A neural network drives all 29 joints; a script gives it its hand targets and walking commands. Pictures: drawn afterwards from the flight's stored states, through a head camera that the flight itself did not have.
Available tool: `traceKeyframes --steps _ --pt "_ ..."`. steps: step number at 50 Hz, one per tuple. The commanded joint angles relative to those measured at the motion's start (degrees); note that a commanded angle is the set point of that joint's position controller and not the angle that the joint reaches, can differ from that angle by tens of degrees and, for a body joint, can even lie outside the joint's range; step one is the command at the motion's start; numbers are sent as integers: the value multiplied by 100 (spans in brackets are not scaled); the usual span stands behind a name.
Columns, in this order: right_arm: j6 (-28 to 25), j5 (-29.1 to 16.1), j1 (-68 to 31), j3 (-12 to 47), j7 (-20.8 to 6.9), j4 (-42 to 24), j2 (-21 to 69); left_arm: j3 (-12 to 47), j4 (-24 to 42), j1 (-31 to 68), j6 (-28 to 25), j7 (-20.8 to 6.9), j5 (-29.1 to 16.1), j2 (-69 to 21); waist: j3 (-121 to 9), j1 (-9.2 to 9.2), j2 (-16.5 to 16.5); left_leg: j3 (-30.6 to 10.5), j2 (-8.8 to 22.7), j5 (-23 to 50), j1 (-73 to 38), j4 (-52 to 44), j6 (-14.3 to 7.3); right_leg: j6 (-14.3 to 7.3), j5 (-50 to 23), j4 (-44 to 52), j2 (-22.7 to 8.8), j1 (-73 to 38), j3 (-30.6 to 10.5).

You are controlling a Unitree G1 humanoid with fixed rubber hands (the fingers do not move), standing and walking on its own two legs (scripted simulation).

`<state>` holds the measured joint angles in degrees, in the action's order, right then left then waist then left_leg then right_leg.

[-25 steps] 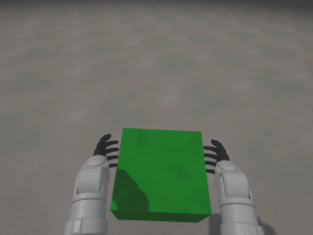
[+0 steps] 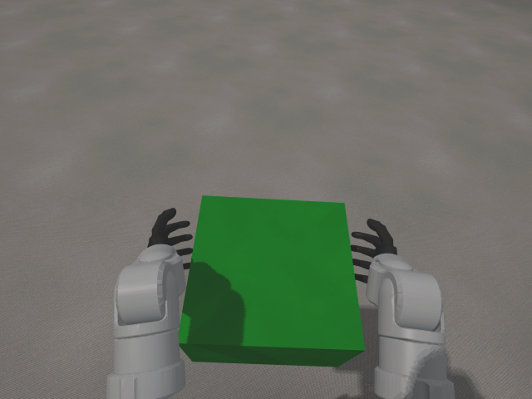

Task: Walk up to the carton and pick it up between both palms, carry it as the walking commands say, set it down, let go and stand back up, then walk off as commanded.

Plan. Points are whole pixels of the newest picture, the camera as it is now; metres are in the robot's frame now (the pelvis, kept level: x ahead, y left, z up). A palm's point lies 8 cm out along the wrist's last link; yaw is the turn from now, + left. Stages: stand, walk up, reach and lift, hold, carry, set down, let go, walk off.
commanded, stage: carry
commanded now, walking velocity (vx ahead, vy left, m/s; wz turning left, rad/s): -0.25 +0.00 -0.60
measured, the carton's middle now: (269, 280) +0.32 +0.00 +0.01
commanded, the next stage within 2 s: none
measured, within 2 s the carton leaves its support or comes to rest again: neither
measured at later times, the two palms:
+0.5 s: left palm (251, 364) +0.16 +0.02 +0.09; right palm out of the picture +0.04 -0.26 +0.07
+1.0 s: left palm out of the picture -0.01 +0.02 +0.10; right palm out of the picture -0.16 -0.25 +0.08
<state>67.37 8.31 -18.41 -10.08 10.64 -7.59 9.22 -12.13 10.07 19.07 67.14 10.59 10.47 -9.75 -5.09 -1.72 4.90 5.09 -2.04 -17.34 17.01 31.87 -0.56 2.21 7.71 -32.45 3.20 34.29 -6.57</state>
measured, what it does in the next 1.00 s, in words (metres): walks backwards, turning right: right foot, then left foot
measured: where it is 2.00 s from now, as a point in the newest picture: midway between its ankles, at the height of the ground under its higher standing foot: outside the picture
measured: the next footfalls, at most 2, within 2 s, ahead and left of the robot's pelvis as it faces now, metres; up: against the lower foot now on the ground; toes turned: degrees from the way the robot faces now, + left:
right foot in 0.26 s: -0.05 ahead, -0.13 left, +0.00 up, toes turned -14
left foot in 0.64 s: -0.18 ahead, +0.11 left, +0.00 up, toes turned -18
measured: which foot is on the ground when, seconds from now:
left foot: down 0.00-0.26, up 0.28-0.62, down 0.64-0.96, up 0.98-1.00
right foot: up 0.00-0.24, down 0.26-0.64, up 0.66-0.92, down 0.94-1.00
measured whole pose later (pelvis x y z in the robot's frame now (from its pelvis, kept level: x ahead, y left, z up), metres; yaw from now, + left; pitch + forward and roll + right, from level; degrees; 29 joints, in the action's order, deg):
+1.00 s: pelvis -0.33 +0.02 +0.00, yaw -30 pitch +3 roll -1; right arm 69.0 11.5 -13.9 -8.6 6.5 -9.4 8.2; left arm -9.1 9.9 15.4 67.5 10.6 8.7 -8.9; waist -7.1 1.0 -2.3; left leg 6.8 8.3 -19.5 25.3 38.5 2.7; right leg -1.0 16.8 -33.0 0.9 18.8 4.4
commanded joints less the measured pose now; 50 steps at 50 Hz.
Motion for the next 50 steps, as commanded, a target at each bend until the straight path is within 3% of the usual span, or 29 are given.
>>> traceKeyframes --steps 1,2,4,6,9,11,13,14,15,16,18,19,25,26,28,30,31,32,33,34,36,39,43,44,45,46,48,49,50 --pt "28 -2807 -3116 4193 -2094 -577 5639 4694 338 3102 143 -2152 -2842 -5765 -1590 90 -1858 -1819 2972 3412 -674 -1056 -1195 174 2219 -3556 -137 302 446" --pt "25 -2754 -3359 4230 -2082 -923 5488 4648 379 3283 129 -2166 -2842 -5704 -1411 136 -1003 -1247 2620 3817 -379 -861 -1000 145 1810 -4102 -120 175 441" --pt "111 -2617 -3447 4166 -2053 -958 5348 4672 259 3173 176 -2188 -2883 -5567 -1305 184 -924 -633 2234 3722 -498 -430 -775 146 1296 -4388 -245 175 731" --pt "152 -2501 -2960 3908 -2060 -594 5084 4633 84 3010 206 -2177 -2970 -5364 -1314 154 -1505 -319 1839 3679 -1016 -82 -564 245 1521 -2960 -282 204 1097" --pt "192 -2357 -2674 3801 -2000 -554 5093 4555 -102 2641 278 -2160 -3041 -5312 -1460 74 -1964 -390 2024 3275 -838 -47 -673 104 2094 -1333 -114 -615 1449" --pt "177 -2225 -2547 3800 -2014 -463 4991 4482 -148 2493 274 -2254 -3079 -5326 -1450 98 -1917 -310 2128 3172 -709 111 -512 -41 1295 -215 -72 -1131 1496" --pt "122 -2218 -2465 3783 -2047 -400 5186 4466 64 2628 259 -2319 -3059 -5483 -1590 136 -1209 -35 1849 2515 -74 983 -3 -105 -146 840 -634 -2028 704" --pt "100 -2261 -2723 3926 -2048 -917 5154 4452 -172 2264 243 -2353 -2963 -5492 -1794 212 588 271 1162 295 1587 1899 476 -799 -3741 449 -2243 -3027 -1307" --pt "107 -2403 -2826 4059 -2059 -621 5338 4268 -262 2099 190 -2383 -2892 -5489 -1765 254 1411 -35 612 -2210 2226 3013 529 -1389 -5570 457 -2686 -3175 -1929" --pt "34 -2472 -2995 4186 -2091 -396 5499 4235 -97 2769 115 -2395 -2966 -5410 -1725 200 693 -471 702 -1964 1983 3498 489 -1375 -4858 429 -2476 -2770 -1340" --pt "-110 -2755 -3639 4379 -2114 -1061 5580 4200 148 2883 -9 -2326 -2871 -5507 -1737 115 158 -523 643 -960 1832 3942 434 -953 -1661 886 -1958 -2148 -1070" --pt "-56 -2876 -3642 4450 -2122 -913 5747 4119 347 3164 -37 -2237 -2844 -5561 -1749 141 472 -513 687 -568 1768 3602 385 -851 -454 988 -1712 -1952 -708" --pt "56 -2912 -2825 4543 -2078 -688 5552 4074 72 1968 10 -2082 -2416 -5331 -2150 228 276 -325 172 -1139 1396 2266 439 -929 -1075 1319 -1729 -2865 -1290" --pt "44 -2899 -3082 4626 -2103 -904 5576 4085 87 2135 -12 -2104 -2411 -5408 -2180 217 826 -323 149 -1175 971 1857 378 -872 -518 1519 -1593 -2592 -1166" --pt "54 -2808 -2955 4511 -2091 -779 5549 4131 -50 1887 19 -2155 -2461 -5405 -2024 249 638 -121 -77 -1119 382 1297 280 -555 153 1942 -1453 -2142 -1057" --pt "82 -2771 -3035 4504 -2112 -775 5669 4282 202 2247 21 -2190 -2594 -5519 -2061 279 1129 192 -247 -1250 -470 47 174 -165 -94 2278 -1154 -1978 -952" --pt "58 -2741 -2541 4382 -2128 -596 5616 4356 401 2283 -3 -2181 -2637 -5340 -2171 173 1079 210 -80 -945 -1268 -1049 100 220 -153 2217 -978 -1680 -671" --pt "10 -2691 -2620 4338 -2148 -780 5552 4446 303 2049 33 -2182 -2607 -5289 -2199 154 42 -360 578 -926 -2053 -1666 -33 544 270 1668 -589 -1045 -282" --pt "-19 -2706 -2616 4287 -2147 -456 5596 4454 487 2374 63 -2196 -2718 -5403 -1946 125 -1777 -1846 2157 -741 -1763 -1907 -642 558 1097 -353 189 -290 548" --pt "-94 -2804 -2886 4403 -2164 -959 5726 4544 520 2382 87 -2187 -2767 -5539 -1362 146 -2580 -2063 3334 1459 -538 -1664 -1353 465 2215 -2439 74 188 916" --pt "-55 -2806 -3102 4261 -2204 -969 5442 4615 326 2690 32 -2130 -2723 -5627 -1135 162 -855 -1034 2576 1801 180 -1382 -948 168 1560 -3892 -103 -52 356" --pt "-60 -2691 -3073 4133 -2186 -1177 5336 4682 611 2591 55 -2133 -2782 -5377 -1130 182 -1191 -459 1778 2167 -818 -770 -499 205 1224 -3310 -161 315 783" --pt "125 -2373 -2268 3972 -2077 -747 5151 4661 278 2247 245 -2150 -2899 -5200 -1527 81 -1817 -661 1905 2876 -1131 -477 -703 32 2085 -1286 -24 -629 1468" --pt "125 -2320 -2179 4000 -2082 -688 5141 4688 375 2319 253 -2181 -2955 -5337 -1639 76 -2166 -709 2068 2810 -960 -485 -644 -63 1853 -869 -127 -972 1367" --pt "136 -2308 -2312 4003 -2095 -604 5100 4516 -145 1935 291 -2204 -2801 -5310 -1539 85 -1971 -675 2020 1988 -650 -533 -504 -100 1510 -140 -96 -1377 1453" --pt "140 -2330 -2033 3996 -2139 -486 5119 4724 267 2329 264 -2219 -3036 -5560 -1353 119 -1868 -397 1789 2465 -636 -127 -292 -14 717 994 -228 -1631 1243" --pt "85 -2273 -2097 4018 -2158 -471 4989 4510 7 1924 260 -2315 -2899 -5433 -1722 92 -710 -286 1592 1336 411 604 133 -52 -626 1106 -1321 -2949 127" --pt "56 -2370 -2660 4193 -2219 -834 5334 4536 -195 2125 153 -2333 -2797 -5655 -1458 77 746 132 948 -426 1136 638 416 -752 -2143 959 -2386 -2593 -913" --pt "16 -2603 -3013 4380 -2244 -850 5550 4465 55 2459 73 -2351 -2861 -5775 -1410 120 707 -62 947 -1182 993 1115 485 -902 -2757 968 -2304 -2513 -772"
